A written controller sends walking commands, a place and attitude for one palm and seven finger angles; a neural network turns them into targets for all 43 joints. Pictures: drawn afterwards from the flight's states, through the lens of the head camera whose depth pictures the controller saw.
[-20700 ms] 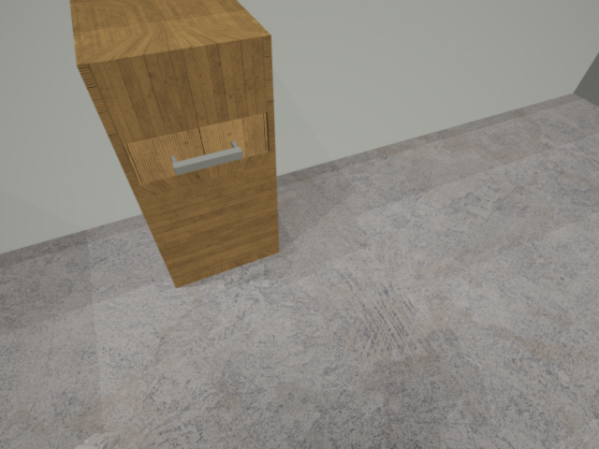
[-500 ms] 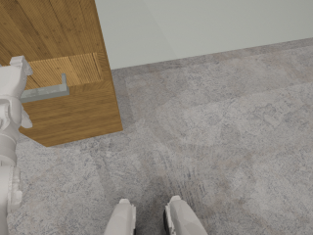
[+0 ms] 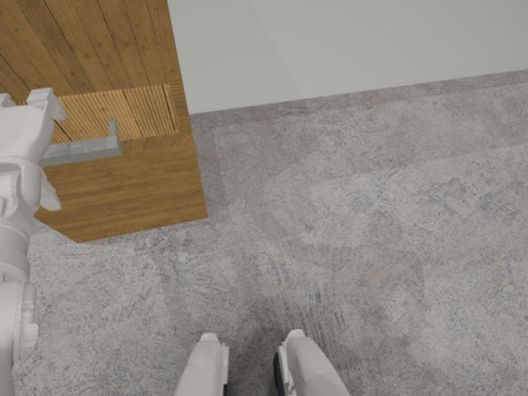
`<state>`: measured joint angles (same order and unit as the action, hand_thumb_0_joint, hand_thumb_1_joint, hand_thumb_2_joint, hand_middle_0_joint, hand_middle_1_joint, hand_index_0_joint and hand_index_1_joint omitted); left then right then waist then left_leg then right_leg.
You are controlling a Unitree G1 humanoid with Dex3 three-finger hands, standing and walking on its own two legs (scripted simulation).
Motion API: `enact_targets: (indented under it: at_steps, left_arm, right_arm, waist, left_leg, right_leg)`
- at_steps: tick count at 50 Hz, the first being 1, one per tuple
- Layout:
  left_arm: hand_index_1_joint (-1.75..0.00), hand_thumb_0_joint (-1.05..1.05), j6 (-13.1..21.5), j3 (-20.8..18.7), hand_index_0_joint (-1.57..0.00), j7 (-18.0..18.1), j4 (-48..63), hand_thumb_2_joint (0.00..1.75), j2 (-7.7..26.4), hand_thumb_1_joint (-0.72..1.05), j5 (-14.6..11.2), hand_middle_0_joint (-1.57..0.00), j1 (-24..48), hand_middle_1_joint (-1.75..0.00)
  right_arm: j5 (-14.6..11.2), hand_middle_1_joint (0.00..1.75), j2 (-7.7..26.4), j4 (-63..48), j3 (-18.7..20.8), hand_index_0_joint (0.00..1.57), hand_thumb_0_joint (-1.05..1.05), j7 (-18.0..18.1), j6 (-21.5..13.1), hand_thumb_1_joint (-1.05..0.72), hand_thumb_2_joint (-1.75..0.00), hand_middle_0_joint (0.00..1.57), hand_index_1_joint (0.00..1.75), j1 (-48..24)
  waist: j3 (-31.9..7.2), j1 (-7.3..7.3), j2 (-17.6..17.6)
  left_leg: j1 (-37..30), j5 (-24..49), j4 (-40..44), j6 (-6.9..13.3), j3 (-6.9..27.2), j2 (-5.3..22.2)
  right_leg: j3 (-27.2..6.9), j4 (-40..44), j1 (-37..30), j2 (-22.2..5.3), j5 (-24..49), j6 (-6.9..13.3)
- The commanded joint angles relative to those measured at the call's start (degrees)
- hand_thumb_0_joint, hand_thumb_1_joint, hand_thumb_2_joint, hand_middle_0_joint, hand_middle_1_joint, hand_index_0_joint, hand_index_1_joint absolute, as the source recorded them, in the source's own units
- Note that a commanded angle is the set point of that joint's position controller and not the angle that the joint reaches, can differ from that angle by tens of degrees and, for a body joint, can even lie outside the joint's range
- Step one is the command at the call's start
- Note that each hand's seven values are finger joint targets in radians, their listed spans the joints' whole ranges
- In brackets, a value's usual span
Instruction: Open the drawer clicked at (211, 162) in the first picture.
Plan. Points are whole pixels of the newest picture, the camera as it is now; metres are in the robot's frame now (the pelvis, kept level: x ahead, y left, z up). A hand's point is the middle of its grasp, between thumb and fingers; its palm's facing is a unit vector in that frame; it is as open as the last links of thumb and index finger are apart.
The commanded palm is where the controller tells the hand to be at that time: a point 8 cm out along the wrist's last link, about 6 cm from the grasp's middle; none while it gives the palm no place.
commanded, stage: move the hooked fingers above the handle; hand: left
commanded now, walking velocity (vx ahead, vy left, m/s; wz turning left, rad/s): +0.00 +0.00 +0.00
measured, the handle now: (59, 142) +0.52 +0.33 -0.07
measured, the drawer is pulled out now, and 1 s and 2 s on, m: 0.00 0.00 0.00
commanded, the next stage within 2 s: lower the fingers behind the handle in 0.46 s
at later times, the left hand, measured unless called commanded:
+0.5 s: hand (34, 150) +0.47 +0.33 +0.00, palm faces +0.00 -0.01 -1.00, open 13.8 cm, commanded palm +0.47 +0.31 +0.05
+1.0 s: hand (39, 165) +0.47 +0.34 -0.05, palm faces -0.06 +0.00 -1.00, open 13.8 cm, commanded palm +0.47 +0.32 +0.02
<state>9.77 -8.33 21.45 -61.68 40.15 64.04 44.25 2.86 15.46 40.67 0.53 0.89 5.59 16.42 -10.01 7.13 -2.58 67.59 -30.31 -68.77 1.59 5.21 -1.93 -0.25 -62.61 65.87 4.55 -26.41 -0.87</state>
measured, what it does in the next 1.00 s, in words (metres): stands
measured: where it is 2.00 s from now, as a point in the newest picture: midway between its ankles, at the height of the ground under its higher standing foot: outside the picture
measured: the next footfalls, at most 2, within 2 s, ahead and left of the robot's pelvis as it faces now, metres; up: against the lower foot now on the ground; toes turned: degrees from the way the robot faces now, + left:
none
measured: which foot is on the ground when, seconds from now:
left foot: down 0.00-1.00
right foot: down 0.00-1.00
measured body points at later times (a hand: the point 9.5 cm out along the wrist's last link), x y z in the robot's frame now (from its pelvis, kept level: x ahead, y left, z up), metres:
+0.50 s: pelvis +0.00 +0.00 +0.00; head +0.15 +0.02 +0.42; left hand +0.47 +0.33 +0.05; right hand +0.03 -0.29 -0.12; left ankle +0.00 +0.09 -0.64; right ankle +0.02 -0.14 -0.64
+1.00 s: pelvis -0.01 +0.00 -0.02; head +0.18 +0.02 +0.39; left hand +0.47 +0.34 +0.01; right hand +0.02 -0.29 -0.14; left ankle +0.00 +0.09 -0.64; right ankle +0.02 -0.14 -0.64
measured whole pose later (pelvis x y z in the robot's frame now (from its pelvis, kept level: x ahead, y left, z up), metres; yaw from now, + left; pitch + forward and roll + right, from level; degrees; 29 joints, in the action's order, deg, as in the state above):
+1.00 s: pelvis -0.01 +0.00 -0.02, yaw -1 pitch +32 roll -5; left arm 11.5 -11.7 23.8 -63.3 42.9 64.6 43.8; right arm 3.2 16.4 40.5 0.4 0.4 5.5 16.0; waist -9.8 6.8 -2.6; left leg 74.1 -32.5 -74.7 1.6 4.2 -1.6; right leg -0.8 -69.3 73.1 5.1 -28.5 -0.9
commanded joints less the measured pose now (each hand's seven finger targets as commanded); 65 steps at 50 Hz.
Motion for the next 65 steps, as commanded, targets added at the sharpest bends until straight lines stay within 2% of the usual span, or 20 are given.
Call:
enact_targets:
  at_steps: [1, 4, 7, 9, 13, 14, 16, 19, 24, 27, 29, 31, 35, 40, 42, 48, 52, 56, 61, 65]
  left_arm:
    - [-1.20, 0.00, -0.7, -5.9, -0.30, 3.5, 9.5, 0.30, 22.2, -0.50, -0.8, -0.30, 21.7, -1.20]
    - [-1.20, 0.00, -2.7, -3.7, -0.30, 3.2, 5.9, 0.30, 20.0, -0.50, -0.8, -0.30, 19.7, -1.20]
    - [-1.20, 0.00, -3.4, -3.8, -0.30, 1.8, 5.1, 0.30, 19.9, -0.50, -1.3, -0.30, 16.1, -1.20]
    - [-1.20, 0.00, -3.1, -2.8, -0.30, 1.0, 5.1, 0.30, 18.7, -0.50, -1.6, -0.30, 16.6, -1.20]
    - [-1.20, 0.00, 0.5, -3.1, -0.30, 0.3, 9.8, 0.30, 18.3, -0.50, -1.8, -0.30, 19.0, -1.20]
    - [-1.20, 0.00, 1.3, -4.4, -0.30, 0.5, 10.1, 0.30, 19.4, -0.50, -1.7, -0.30, 18.1, -1.20]
    - [-1.20, 0.00, 3.3, -3.3, -0.30, 1.5, 12.7, 0.30, 17.8, -0.50, -1.2, -0.30, 21.8, -1.20]
    - [-1.20, 0.00, 3.8, -5.4, -0.30, 4.0, 13.0, 0.30, 18.8, -0.50, -0.7, -0.30, 20.3, -1.20]
    - [-1.20, 0.00, -1.6, -4.0, -0.30, 6.2, 6.1, 0.30, 18.2, -0.50, -0.5, -0.30, 19.7, -1.20]
    - [-1.20, 0.00, -4.2, -3.5, -0.30, 5.0, 5.6, 0.30, 19.9, -0.50, -0.5, -0.30, 21.2, -1.20]
    - [-1.20, 0.00, -4.8, -1.7, -0.30, 3.2, 5.0, 0.30, 19.1, -0.50, -0.9, -0.30, 22.5, -1.20]
    - [-1.20, 0.00, -3.8, -0.5, -0.30, 1.3, 5.4, 0.30, 18.6, -0.50, -0.9, -0.30, 24.4, -1.20]
    - [-1.20, 0.00, 0.6, -2.8, -0.30, -1.2, 7.4, 0.30, 20.9, -0.50, -1.3, -0.30, 23.2, -1.20]
    - [-1.20, 0.00, 4.0, -5.9, -0.30, 1.1, 7.0, 0.30, 21.9, -0.50, -0.4, -0.30, 18.6, -1.20]
    - [-1.20, 0.00, 3.6, -7.2, -0.30, 2.8, 6.7, 0.30, 22.3, -0.50, -0.4, -0.30, 15.8, -1.20]
    - [-1.20, 0.00, 1.4, -8.0, -0.30, 5.3, 9.6, 0.30, 23.7, -0.50, -0.5, -0.30, 18.5, -1.20]
    - [-1.20, 0.00, 1.6, -6.2, -0.30, 4.7, 11.7, 0.30, 21.8, -0.50, -0.8, -0.30, 21.0, -1.20]
    - [-1.20, 0.00, 2.3, -6.1, -0.30, 4.5, 12.2, 0.30, 21.8, -0.50, -0.3, -0.30, 22.2, -1.20]
    - [-1.20, 0.00, 0.3, -3.7, -0.30, 4.3, 4.4, 0.30, 19.6, -0.50, -0.1, -0.30, 21.6, -1.20]
    - [-1.20, 0.00, -0.7, -3.2, -0.30, 3.6, 4.6, 0.30, 19.9, -0.50, 0.8, -0.30, 22.6, -1.20]
  right_arm:
    - [0.0, 0.30, 11.5, -1.2, 3.3, 0.20, 0.00, 0.7, 0.3, -0.90, -0.90, 0.20, 0.30, 10.2]
    - [-0.3, 0.30, 11.3, -1.8, 2.9, 0.20, 0.00, 0.3, 0.3, -0.90, -0.90, 0.20, 0.30, 10.2]
    - [-0.5, 0.30, 11.4, -2.6, 3.0, 0.20, 0.00, 0.3, 0.7, -0.90, -0.90, 0.20, 0.30, 10.7]
    - [-0.7, 0.30, 11.3, -2.6, 3.0, 0.20, 0.00, 0.4, 0.8, -0.90, -0.90, 0.20, 0.30, 10.9]
    - [-0.6, 0.30, 11.1, -2.3, 3.7, 0.20, 0.00, 1.0, 0.0, -0.90, -0.90, 0.20, 0.30, 10.8]
    - [-0.5, 0.30, 11.2, -2.1, 3.7, 0.20, 0.00, 1.1, 0.0, -0.90, -0.90, 0.20, 0.30, 10.8]
    - [-0.3, 0.30, 11.0, -1.5, 4.1, 0.20, 0.00, 1.2, -0.4, -0.90, -0.90, 0.20, 0.30, 10.6]
    - [0.2, 0.30, 11.1, -0.8, 4.3, 0.20, 0.00, 0.8, -0.5, -0.90, -0.90, 0.20, 0.30, 10.3]
    - [0.0, 0.30, 11.4, -0.9, 3.9, 0.20, 0.00, -0.1, 0.1, -0.90, -0.90, 0.20, 0.30, 10.2]
    - [-0.4, 0.30, 11.8, -1.5, 3.5, 0.20, 0.00, -0.1, 0.2, -0.90, -0.90, 0.20, 0.30, 10.6]
    - [-0.8, 0.30, 11.6, -1.6, 3.4, 0.20, 0.00, 0.4, 0.0, -0.90, -0.90, 0.20, 0.30, 10.6]
    - [-0.9, 0.30, 11.4, -1.5, 3.3, 0.20, 0.00, 1.1, -0.5, -0.90, -0.90, 0.20, 0.30, 10.9]
    - [-0.6, 0.30, 11.2, -1.2, 3.0, 0.20, 0.00, 2.1, -1.2, -0.90, -0.90, 0.20, 0.30, 10.5]
    - [0.1, 0.30, 11.0, -1.6, 2.9, 0.20, 0.00, 1.5, -1.1, -0.90, -0.90, 0.20, 0.30, 9.5]
    - [0.2, 0.30, 11.1, -2.1, 3.0, 0.20, 0.00, 0.9, -0.9, -0.90, -0.90, 0.20, 0.30, 9.4]
    - [0.2, 0.30, 11.8, -2.0, 3.6, 0.20, 0.00, 0.0, -0.4, -0.90, -0.90, 0.20, 0.30, 10.2]
    - [0.2, 0.30, 11.9, -1.0, 4.0, 0.20, 0.00, 0.2, -0.5, -0.90, -0.90, 0.20, 0.30, 10.5]
    - [0.5, 0.30, 11.9, -0.1, 3.9, 0.20, 0.00, 0.5, -0.7, -0.90, -0.90, 0.20, 0.30, 10.3]
    - [0.3, 0.30, 11.6, -0.4, 3.0, 0.20, 0.00, 0.3, -0.6, -0.90, -0.90, 0.20, 0.30, 9.5]
    - [0.3, 0.30, 11.6, -1.6, 2.7, 0.20, 0.00, 0.2, -0.7, -0.90, -0.90, 0.20, 0.30, 9.5]
  waist:
    - [-28.6, -0.49, -9.2]
    - [-25.8, -0.74, -9.0]
    - [-28.1, -1.72, -7.2]
    - [-26.6, -1.03, -6.0]
    - [-29.4, -0.37, -6.4]
    - [-29.0, -0.89, -6.1]
    - [-28.9, 0.27, -8.4]
    - [-29.5, -0.84, -10.4]
    - [-26.2, -0.37, -8.1]
    - [-28.8, -0.60, -8.3]
    - [-28.9, 0.62, -7.4]
    - [-28.2, 1.89, -6.8]
    - [-29.0, 1.18, -7.0]
    - [-27.5, -0.97, -8.9]
    - [-28.2, -1.99, -8.8]
    - [-34.6, -1.77, -8.7]
    - [-36.4, -0.30, -9.3]
    - [-35.3, 0.01, -11.0]
    - [-26.6, 1.15, -8.6]
    - [-29.2, 0.60, -10.8]
  left_leg:
    - [-27.4, 30.1, 7.7, -0.5, -0.9, 2.2]
    - [-24.9, 27.0, 8.8, -0.2, -1.6, 1.7]
    - [-25.5, 29.6, 8.9, 0.0, -2.1, 1.6]
    - [-24.3, 27.4, 9.3, 0.3, -2.1, 1.7]
    - [-25.5, 27.4, 8.5, 0.6, -2.0, 2.0]
    - [-25.2, 27.0, 8.4, 0.4, -1.8, 2.0]
    - [-27.2, 27.6, 8.0, -0.1, -0.9, 2.4]
    - [-28.7, 30.7, 7.3, -1.1, -0.4, 2.6]
    - [-24.3, 26.8, 7.8, -0.4, -1.5, 1.8]
    - [-24.7, 26.4, 8.4, -0.1, -2.0, 1.4]
    - [-24.1, 24.3, 8.6, 0.4, -2.2, 1.4]
    - [-23.4, 23.3, 8.0, 0.7, -2.0, 1.5]
    - [-21.9, 23.5, 6.2, 1.1, -2.0, 1.6]
    - [-19.1, 25.8, 3.8, 0.6, -2.0, 1.7]
    - [-18.3, 26.9, 2.9, 0.4, -2.3, 1.6]
    - [-19.0, 28.1, 1.6, 0.3, -2.2, 1.7]
    - [-21.6, 28.4, 1.0, 0.0, -1.1, 2.0]
    - [-23.3, 29.5, 0.5, -0.6, -0.1, 2.4]
    - [-17.1, 22.5, 0.4, 0.0, -0.2, 2.1]
    - [-17.4, 23.4, -0.1, -0.3, -0.1, 2.0]
  right_leg:
    - [3.4, 4.6, -11.0, -0.1, 17.4, 3.1]
    - [3.5, 5.5, -12.1, -0.1, 16.5, 3.2]
    - [3.2, 5.6, -15.4, 0.0, 19.6, 3.1]
    - [3.1, 6.3, -15.4, -0.1, 18.7, 3.0]
    - [2.3, 5.9, -14.9, -0.2, 19.0, 2.9]
    - [2.4, 5.6, -14.7, -0.3, 18.3, 3.0]
    - [2.8, 5.1, -10.7, -0.3, 16.4, 3.1]
    - [3.3, 4.0, -8.7, -0.2, 16.2, 3.4]
    - [3.4, 4.7, -10.1, -0.2, 15.8, 3.1]
    - [3.1, 5.2, -13.3, -0.2, 17.2, 3.0]
    - [2.8, 6.0, -14.2, -0.3, 16.8, 2.7]
    - [2.5, 6.0, -13.1, -0.5, 16.5, 2.6]
    - [1.9, 4.4, -12.0, -0.5, 16.9, 2.8]
    - [2.2, 1.2, -8.8, -0.3, 17.3, 3.3]
    - [2.3, 0.1, -8.8, -0.2, 18.3, 3.3]
    - [2.2, -1.5, -10.7, -0.2, 20.5, 2.8]
    - [2.6, -1.9, -7.9, -0.3, 19.0, 2.8]
    - [3.4, -2.7, -4.1, -0.3, 17.1, 3.1]
    - [3.8, -2.5, -0.3, -0.1, 12.0, 3.1]
    - [4.0, -3.8, 0.0, -0.1, 12.5, 3.4]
